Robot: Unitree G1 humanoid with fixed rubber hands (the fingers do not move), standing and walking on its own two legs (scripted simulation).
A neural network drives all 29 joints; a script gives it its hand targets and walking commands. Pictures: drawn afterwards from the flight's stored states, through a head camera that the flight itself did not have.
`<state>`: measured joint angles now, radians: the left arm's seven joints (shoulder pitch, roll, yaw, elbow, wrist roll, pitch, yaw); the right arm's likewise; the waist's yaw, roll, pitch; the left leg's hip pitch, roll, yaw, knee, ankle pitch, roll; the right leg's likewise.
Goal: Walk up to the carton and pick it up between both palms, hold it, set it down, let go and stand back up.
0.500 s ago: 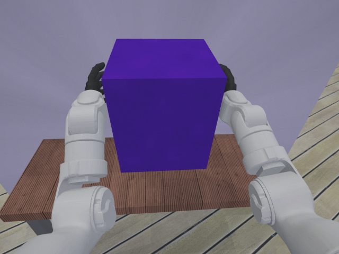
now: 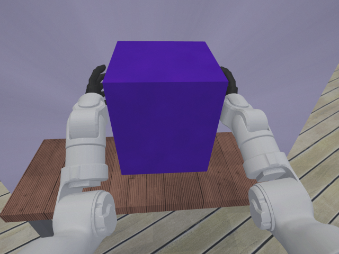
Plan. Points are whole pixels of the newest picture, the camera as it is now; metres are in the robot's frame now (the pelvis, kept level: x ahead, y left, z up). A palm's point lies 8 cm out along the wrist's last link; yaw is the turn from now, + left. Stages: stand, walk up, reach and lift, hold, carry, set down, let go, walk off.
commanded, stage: hold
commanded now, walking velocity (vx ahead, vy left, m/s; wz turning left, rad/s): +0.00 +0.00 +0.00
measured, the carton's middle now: (163, 108) +0.38 -0.01 +0.20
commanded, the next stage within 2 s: set down in 0.98 s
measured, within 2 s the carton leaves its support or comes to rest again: neither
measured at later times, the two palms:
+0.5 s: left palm (93, 97) +0.38 +0.14 +0.24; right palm (226, 97) +0.37 -0.16 +0.23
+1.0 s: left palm (93, 98) +0.37 +0.14 +0.24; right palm (227, 97) +0.36 -0.16 +0.24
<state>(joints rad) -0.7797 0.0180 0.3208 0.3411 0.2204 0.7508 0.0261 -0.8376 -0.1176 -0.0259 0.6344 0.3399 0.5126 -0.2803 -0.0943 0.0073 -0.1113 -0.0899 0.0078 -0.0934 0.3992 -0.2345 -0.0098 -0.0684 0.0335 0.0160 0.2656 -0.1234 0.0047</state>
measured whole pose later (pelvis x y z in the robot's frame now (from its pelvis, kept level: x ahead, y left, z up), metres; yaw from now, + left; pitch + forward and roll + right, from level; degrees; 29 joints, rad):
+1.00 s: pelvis +0.00 +0.00 +0.00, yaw +0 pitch -5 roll -2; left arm -0.79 0.02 0.33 0.33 0.24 0.77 0.01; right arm -0.85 -0.11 -0.03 0.64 0.32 0.53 -0.28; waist -0.09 0.00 -0.11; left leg -0.08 0.01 -0.09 0.39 -0.23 -0.01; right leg -0.06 0.03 0.02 0.26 -0.12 0.01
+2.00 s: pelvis +0.01 +0.00 +0.00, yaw +2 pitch -6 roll -2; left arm -0.71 -0.04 0.31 0.45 0.30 0.42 0.01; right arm -0.68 -0.01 -0.18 0.77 0.09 0.05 -0.16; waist -0.08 -0.05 0.03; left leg -0.02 0.00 -0.09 0.36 -0.23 0.00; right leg 0.01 0.01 -0.03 0.23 -0.13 0.01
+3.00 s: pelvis +0.03 +0.00 +0.00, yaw +0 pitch +2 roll -1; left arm -0.70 -0.05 0.35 0.73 0.27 0.16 0.04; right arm -0.65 0.03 -0.34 0.85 -0.11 -0.06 -0.11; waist -0.05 -0.01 -0.03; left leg -0.14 0.02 -0.05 0.33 -0.22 -0.01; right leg -0.13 0.02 -0.03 0.23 -0.13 0.00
